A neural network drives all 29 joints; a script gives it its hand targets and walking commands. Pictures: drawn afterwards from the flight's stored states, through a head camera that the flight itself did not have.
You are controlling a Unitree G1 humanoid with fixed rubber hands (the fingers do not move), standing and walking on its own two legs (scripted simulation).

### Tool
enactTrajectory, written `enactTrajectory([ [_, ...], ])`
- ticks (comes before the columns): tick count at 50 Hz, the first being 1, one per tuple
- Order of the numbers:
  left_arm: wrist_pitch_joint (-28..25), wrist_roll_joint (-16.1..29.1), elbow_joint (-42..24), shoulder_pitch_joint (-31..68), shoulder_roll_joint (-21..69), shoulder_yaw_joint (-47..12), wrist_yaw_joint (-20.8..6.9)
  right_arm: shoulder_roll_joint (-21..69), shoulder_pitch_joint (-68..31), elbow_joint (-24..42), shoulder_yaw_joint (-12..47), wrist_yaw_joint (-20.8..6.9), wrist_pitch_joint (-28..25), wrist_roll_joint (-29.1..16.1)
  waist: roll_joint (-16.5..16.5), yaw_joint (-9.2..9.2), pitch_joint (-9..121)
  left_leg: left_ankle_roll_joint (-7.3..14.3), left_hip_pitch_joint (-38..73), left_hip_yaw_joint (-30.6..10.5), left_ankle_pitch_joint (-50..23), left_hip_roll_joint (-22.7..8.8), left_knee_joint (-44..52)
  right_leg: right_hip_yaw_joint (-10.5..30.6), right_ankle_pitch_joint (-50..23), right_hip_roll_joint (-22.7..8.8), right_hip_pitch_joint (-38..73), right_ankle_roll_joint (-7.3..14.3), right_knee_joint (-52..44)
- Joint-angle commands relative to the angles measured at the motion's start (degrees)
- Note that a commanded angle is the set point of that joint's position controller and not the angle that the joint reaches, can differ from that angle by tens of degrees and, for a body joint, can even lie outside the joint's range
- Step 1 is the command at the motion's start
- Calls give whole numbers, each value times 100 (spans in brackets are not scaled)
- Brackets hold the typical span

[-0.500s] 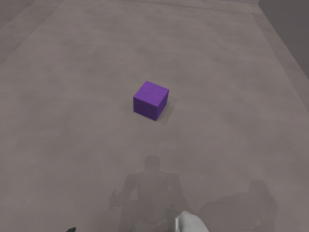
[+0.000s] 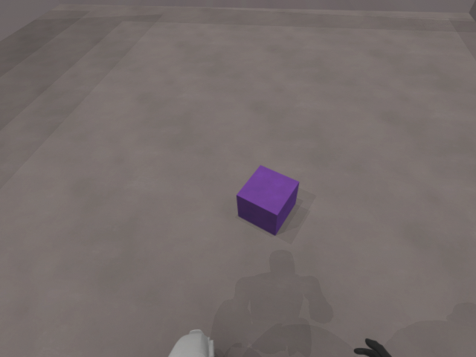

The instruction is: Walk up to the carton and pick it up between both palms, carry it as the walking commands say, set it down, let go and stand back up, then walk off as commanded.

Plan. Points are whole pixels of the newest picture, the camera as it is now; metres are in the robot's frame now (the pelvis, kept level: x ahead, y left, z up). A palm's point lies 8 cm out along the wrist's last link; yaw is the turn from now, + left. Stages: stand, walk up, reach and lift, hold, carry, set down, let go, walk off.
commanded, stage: walk up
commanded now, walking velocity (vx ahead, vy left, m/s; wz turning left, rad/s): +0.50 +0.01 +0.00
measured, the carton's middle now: (267, 199) +0.90 -0.05 -0.69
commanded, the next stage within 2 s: none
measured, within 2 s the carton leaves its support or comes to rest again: neither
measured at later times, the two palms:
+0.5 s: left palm (159, 229) +0.40 +0.24 -0.13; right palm (381, 354) +0.16 -0.23 -0.14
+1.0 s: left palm (156, 249) +0.37 +0.24 -0.16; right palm (334, 193) +0.52 -0.20 -0.13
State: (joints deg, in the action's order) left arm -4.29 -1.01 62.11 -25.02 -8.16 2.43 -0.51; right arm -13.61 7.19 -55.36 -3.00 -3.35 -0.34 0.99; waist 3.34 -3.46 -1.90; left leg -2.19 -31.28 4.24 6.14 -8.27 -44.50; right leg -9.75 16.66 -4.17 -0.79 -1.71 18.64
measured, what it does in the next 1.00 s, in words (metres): walks ahead: left foot, then right foot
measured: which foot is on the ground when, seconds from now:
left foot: up 0.00-0.08, down 0.10-0.54, up 0.56-0.92, down 0.94-1.00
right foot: down 0.00-0.12, up 0.14-0.52, down 0.54-1.00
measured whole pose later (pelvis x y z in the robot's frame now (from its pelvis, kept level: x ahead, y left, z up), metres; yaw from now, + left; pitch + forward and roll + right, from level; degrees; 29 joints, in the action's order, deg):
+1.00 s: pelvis +0.42 +0.02 -0.01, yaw -1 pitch -1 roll -1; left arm -0.6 -0.6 63.8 -21.1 -9.9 3.0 0.6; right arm -8.9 8.1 -57.6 -1.6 0.1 -1.8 1.4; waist -1.5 -3.1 -0.9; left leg -0.4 -17.8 6.7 12.4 -4.8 -31.5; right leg -7.0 22.0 -5.6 -12.1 -2.2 33.9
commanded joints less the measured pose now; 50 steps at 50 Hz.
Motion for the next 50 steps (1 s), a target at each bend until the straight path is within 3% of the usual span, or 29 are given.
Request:
enactTrajectory([
  [1,-81,56,-347,138,-1037,198,21,-50,-267,445,45,-19,-161,-60,-1876,202,-535,63,562,215,41,147,1025,395,-364,-921,-808,666,-967],
  [3,-36,26,-208,-288,-964,190,42,-52,-469,448,51,18,-202,30,-1582,30,-539,113,746,546,331,328,1228,548,-554,-1054,-782,698,-803],
  [4,-17,16,-164,-320,-917,154,28,-153,-281,366,29,45,-236,62,-1107,96,-478,117,1270,594,373,329,1383,531,-850,-1055,-942,679,-367],
  [5,-19,-17,-144,-357,-862,119,40,-256,178,235,-36,81,-284,61,-805,305,-182,218,2038,638,519,501,1569,420,-1535,-880,-1153,598,510],
  [6,-18,-35,-235,-253,-874,113,17,-627,1261,-46,-181,167,-326,107,-169,818,538,416,3260,315,827,286,1591,201,-1678,-615,-1635,486,1918],
  [7,-51,-13,-474,-201,-555,130,-20,-1479,2403,-235,-398,284,-383,193,1497,1275,1122,764,4431,-1807,1340,-1350,2255,-54,487,67,-3028,221,3831],
  [8,-37,72,-752,53,-638,119,7,-1884,2903,-302,-439,346,-377,164,1948,1359,1462,1274,4826,-3688,1948,-2303,3275,452,1513,179,-3926,199,5217],
  [9,-28,37,-788,417,-969,143,-8,-1343,2422,-323,-310,310,-383,93,1006,1220,1198,1183,4210,-3286,1900,-1950,3150,933,996,-232,-3886,256,5465],
  [11,-22,-7,-597,514,-771,109,-50,-946,1759,-200,-230,340,-424,105,70,908,802,1048,3415,-2626,706,-1906,2955,1030,480,-485,-4017,220,5652],
  [14,199,-40,-457,256,-392,86,-109,-466,1170,-49,-150,354,-483,49,574,385,210,809,2260,-1309,-335,-1349,3132,972,-153,-673,-3357,-5,4952],
  [16,309,18,-585,526,-322,76,-161,-380,1108,30,-175,329,-487,91,932,353,-36,825,1922,-851,-149,-1193,3362,733,-303,-644,-3257,-117,4270],
  [23,290,-9,-1030,1689,-607,84,-320,-577,1289,-133,-187,280,-438,59,1044,404,-224,737,1638,-74,771,-677,3381,155,-611,-266,-1939,-51,1777],
  [25,224,-35,-932,1530,-758,118,-236,-692,1438,-212,-148,282,-378,9,257,336,-27,642,1543,-31,727,-571,2681,-48,-886,-74,-1151,-91,1234],
  [27,112,-93,-570,430,-1129,275,-91,-368,1579,-282,-68,296,-378,-47,-883,-187,518,363,925,305,631,-70,798,389,-777,-383,394,190,711],
  [28,94,-145,-419,-372,-1797,415,-10,23,1510,-83,-7,289,-375,-23,-2388,-514,770,130,-122,487,2582,499,-1016,2308,-691,-1849,962,539,-120],
  [29,121,-109,-483,-523,-1996,429,60,-48,1631,41,-30,344,-278,-18,-2381,-476,966,63,-489,162,3087,479,-2017,3458,-954,-2743,1118,1148,-489],
  [30,153,-62,-508,-36,-1757,387,82,-186,1441,14,-23,374,-247,26,-1800,-296,802,53,-526,-191,2792,179,-2569,3206,-1006,-2565,692,1394,-397],
  [32,84,-10,-721,876,-1239,245,90,-58,1460,-183,17,338,-236,31,-1213,132,336,30,4,-338,1996,-61,-2138,2051,-1704,-1996,-334,1130,-438],
  [34,69,-7,-701,866,-1177,242,155,-132,1560,-347,-60,286,-67,79,-732,210,405,-37,117,-357,1678,-53,-2318,2018,-2433,-2118,-634,1088,-376],
  [36,10,17,-676,1003,-1123,220,150,-133,1661,-334,-80,281,17,37,-1093,390,374,-64,199,-373,1431,-8,-2066,1492,-3107,-1894,-782,1019,-275],
  [38,-7,-19,-597,878,-1077,221,127,-11,1464,-232,-34,241,85,42,-1592,373,290,-55,252,-250,1220,46,-1500,1213,-2641,-1660,-978,939,-404],
  [39,25,-21,-515,778,-1026,203,127,62,1283,-199,-25,238,143,73,-1338,313,113,-26,306,-194,1213,84,-1219,1259,-1983,-1682,-1182,975,-575],
  [42,82,-76,-425,802,-949,208,106,98,695,23,45,160,137,63,-1556,253,-105,28,726,-133,1022,38,53,1071,-43,-1537,-1535,932,-899],
  [44,108,-29,-433,982,-986,217,68,132,599,12,71,165,24,-55,-2010,369,75,25,1491,134,852,279,1044,773,233,-1120,-1579,758,-808],
  [45,155,-26,-344,910,-871,222,72,136,735,-85,60,173,-36,-59,-1864,464,95,10,2020,452,510,508,1440,529,323,-864,-1769,671,-500],
  [47,185,-26,-139,558,-621,125,70,-180,1162,-348,-60,320,-173,23,-671,577,336,20,3202,356,405,497,2002,419,444,-573,-2229,467,473],
  [48,191,14,-287,615,-363,61,76,-465,1472,-356,-124,389,-200,77,284,715,433,203,3407,-714,1177,-388,2454,76,608,-214,-2669,226,1297],
  [49,233,48,-350,540,-14,-25,120,-718,1324,-211,-121,469,-242,112,1296,577,207,491,2893,-2066,-83,-1520,3250,61,1011,175,-2796,-33,2045],
  [50,380,153,-238,554,-143,-22,191,-823,848,-201,-48,514,-209,-11,1105,429,-168,987,2187,-1577,-2801,-1525,3088,532,1205,113,-2146,-57,1990],
])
